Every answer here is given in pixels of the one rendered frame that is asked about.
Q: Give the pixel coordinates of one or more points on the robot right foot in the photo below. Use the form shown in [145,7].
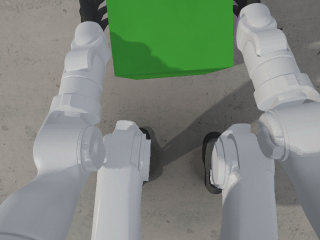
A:
[207,149]

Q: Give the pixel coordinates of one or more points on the right robot thigh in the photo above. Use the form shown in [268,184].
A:
[248,189]

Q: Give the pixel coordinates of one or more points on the left robot forearm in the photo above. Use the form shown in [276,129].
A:
[78,100]

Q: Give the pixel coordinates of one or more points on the robot left hand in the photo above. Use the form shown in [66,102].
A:
[89,12]

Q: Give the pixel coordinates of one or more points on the robot right hand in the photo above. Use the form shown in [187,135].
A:
[241,4]

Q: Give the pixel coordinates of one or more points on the robot right upper arm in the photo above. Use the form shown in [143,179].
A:
[291,135]

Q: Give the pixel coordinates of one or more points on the carton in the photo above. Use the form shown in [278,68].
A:
[170,38]

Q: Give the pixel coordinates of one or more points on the robot left upper arm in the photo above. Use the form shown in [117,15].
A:
[65,154]

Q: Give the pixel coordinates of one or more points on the right robot forearm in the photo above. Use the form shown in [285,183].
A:
[270,62]

